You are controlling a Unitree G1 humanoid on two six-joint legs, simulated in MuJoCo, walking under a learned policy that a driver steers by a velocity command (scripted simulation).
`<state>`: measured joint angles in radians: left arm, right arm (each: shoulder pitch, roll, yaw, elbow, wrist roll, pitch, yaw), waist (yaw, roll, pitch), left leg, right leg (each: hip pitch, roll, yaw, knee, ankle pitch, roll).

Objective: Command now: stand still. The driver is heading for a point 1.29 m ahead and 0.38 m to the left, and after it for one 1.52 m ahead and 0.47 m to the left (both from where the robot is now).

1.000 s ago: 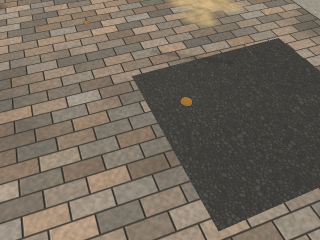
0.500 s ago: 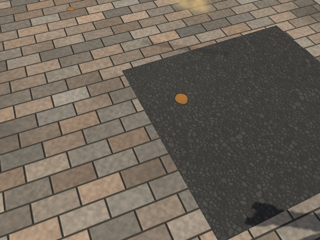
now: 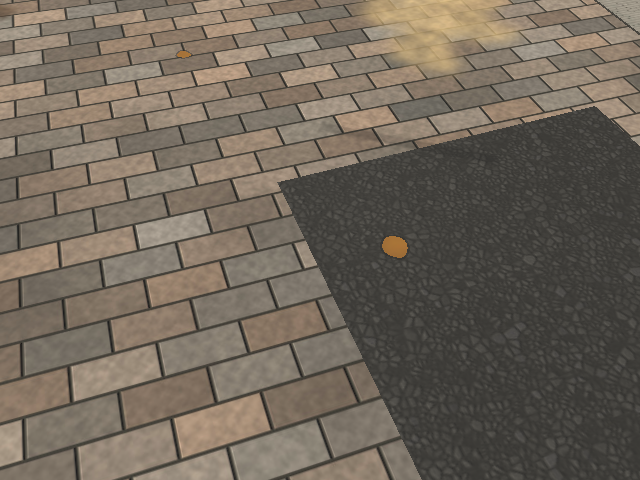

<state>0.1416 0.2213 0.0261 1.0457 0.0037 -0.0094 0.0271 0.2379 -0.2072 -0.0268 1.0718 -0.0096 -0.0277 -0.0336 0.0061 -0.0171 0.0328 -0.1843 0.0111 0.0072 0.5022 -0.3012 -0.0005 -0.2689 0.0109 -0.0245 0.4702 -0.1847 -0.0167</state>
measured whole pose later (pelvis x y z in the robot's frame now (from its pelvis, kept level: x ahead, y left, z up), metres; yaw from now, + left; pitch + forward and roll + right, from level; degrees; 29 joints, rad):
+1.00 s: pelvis +0.43 +0.02 +0.01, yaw -1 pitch +0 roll +1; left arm 0.19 0.27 0.06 0.98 -0.02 -0.09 0.02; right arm 0.22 -0.23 -0.05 0.99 -0.02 -0.11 0.04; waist -0.02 -0.03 0.06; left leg -0.23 -0.07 0.08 0.34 -0.12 0.08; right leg -0.54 -0.09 0.04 1.13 -0.32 -0.04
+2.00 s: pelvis +0.58 +0.03 +0.01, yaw +25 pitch +3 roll -2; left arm 0.06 0.30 0.10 0.89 -0.02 -0.07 0.01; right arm 0.27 -0.27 -0.08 0.81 0.02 -0.03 -0.03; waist -0.04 -0.01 -0.02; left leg -0.22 -0.06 -0.14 0.36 -0.19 0.07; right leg -0.44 0.00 0.07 0.61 -0.23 0.04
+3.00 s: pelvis +0.94 +0.34 +0.00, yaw +36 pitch +2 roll +3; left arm 0.12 0.27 0.04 0.79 -0.02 -0.06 -0.04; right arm 0.31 -0.27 -0.07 0.80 0.00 -0.09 0.00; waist -0.06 -0.05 0.01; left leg 0.06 -0.06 0.15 0.19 -0.28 0.04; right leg -0.69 -0.09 0.03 0.66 0.10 -0.02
